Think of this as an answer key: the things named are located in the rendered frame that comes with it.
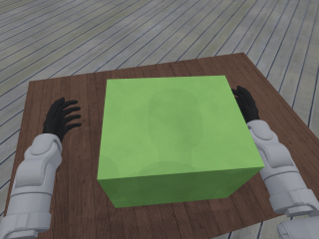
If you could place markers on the robot right hand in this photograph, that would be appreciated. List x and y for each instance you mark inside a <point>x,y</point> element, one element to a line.
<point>246,104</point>

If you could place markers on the robot right upper arm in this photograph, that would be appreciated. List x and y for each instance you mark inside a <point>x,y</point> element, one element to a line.
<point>301,228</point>

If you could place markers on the robot left hand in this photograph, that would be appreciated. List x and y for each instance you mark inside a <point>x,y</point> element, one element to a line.
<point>56,119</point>

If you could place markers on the table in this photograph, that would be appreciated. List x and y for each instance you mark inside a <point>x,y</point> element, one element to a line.
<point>81,209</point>

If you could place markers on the left robot forearm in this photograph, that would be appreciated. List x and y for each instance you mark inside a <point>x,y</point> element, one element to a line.
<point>28,211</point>

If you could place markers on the right robot forearm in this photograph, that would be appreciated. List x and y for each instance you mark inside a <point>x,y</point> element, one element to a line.
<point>288,192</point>

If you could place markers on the carton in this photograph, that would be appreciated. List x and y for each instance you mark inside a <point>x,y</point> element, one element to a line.
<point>173,139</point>

